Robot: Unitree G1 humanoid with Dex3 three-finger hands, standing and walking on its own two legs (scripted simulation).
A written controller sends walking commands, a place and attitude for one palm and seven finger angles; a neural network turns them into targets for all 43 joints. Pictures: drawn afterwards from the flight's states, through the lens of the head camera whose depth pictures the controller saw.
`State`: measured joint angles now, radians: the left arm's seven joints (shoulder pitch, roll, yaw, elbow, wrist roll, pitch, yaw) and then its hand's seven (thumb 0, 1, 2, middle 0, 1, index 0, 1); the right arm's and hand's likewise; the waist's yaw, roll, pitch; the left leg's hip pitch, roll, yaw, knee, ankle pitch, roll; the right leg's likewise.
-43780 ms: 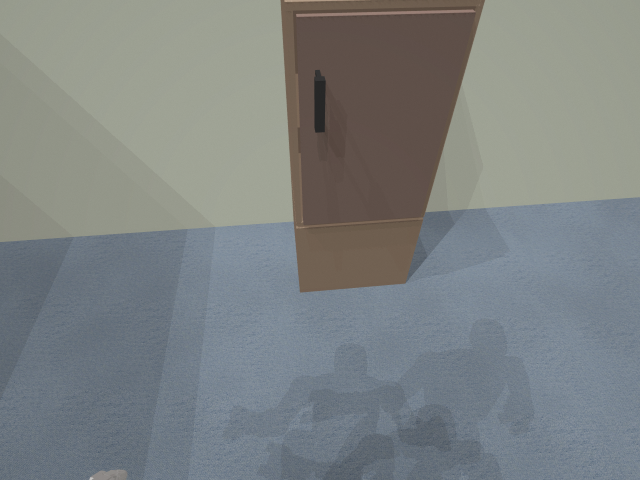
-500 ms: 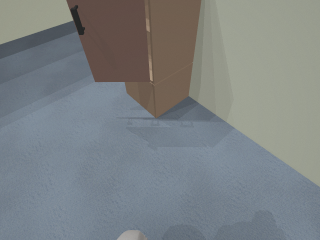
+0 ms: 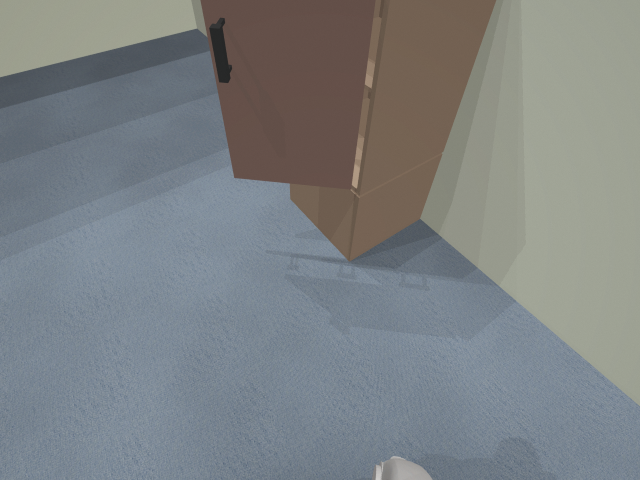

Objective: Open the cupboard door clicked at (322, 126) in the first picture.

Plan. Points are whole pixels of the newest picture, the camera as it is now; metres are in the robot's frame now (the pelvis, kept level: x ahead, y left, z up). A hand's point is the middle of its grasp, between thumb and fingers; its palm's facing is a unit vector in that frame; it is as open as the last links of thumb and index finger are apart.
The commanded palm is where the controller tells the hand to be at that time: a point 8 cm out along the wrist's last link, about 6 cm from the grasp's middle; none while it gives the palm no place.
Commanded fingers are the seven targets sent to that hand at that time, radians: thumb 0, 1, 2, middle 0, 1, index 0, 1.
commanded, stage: take the last steps up to it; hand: left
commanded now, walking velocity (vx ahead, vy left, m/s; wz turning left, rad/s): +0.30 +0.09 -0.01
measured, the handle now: (222, 50) +0.96 +0.31 +0.04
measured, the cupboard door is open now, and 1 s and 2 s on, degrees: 47 47 47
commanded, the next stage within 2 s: come to a stop and stand still in 0.76 s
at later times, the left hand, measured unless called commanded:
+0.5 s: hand (208, 405) +0.24 +0.19 -0.16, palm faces +0.09 -0.97 -0.21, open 7.1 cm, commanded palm none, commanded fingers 0.00 0.90 0.90 -0.20 -0.30 -0.20 -0.30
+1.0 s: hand (202, 299) +0.43 +0.26 -0.17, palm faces +0.03 -0.98 -0.21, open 7.2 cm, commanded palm none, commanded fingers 0.00 0.90 0.90 -0.20 -0.30 -0.20 -0.30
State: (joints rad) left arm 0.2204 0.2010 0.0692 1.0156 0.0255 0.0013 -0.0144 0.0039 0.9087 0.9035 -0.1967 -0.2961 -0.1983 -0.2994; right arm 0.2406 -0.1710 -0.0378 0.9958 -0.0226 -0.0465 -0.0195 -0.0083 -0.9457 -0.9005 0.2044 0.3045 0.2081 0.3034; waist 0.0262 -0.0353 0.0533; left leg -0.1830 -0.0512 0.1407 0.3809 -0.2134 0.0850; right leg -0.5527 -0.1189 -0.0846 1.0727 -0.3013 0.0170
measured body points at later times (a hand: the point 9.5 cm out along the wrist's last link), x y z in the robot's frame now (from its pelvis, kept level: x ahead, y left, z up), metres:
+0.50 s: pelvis +0.19 +0.00 +0.00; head +0.22 +0.00 +0.45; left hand +0.23 +0.24 -0.14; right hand +0.21 -0.23 -0.15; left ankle +0.25 +0.15 -0.70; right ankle +0.17 -0.10 -0.74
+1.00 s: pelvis +0.37 +0.07 -0.01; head +0.38 +0.07 +0.44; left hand +0.43 +0.31 -0.16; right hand +0.37 -0.16 -0.17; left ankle +0.35 +0.16 -0.74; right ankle +0.41 -0.04 -0.74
